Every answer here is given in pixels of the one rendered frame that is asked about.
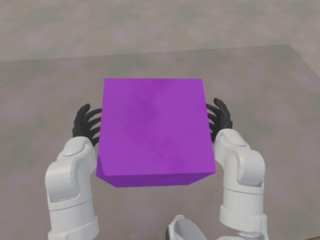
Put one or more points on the right robot shin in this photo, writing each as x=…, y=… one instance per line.
x=178, y=217

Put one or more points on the robot right hand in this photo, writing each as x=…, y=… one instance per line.
x=222, y=120

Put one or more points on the carton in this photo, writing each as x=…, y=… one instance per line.
x=154, y=132

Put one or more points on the robot left hand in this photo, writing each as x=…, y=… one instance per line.
x=82, y=126

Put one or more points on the robot right thigh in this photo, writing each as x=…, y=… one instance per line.
x=184, y=229

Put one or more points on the left robot forearm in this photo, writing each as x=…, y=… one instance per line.
x=69, y=193

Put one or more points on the right robot forearm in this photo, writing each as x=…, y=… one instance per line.
x=243, y=182

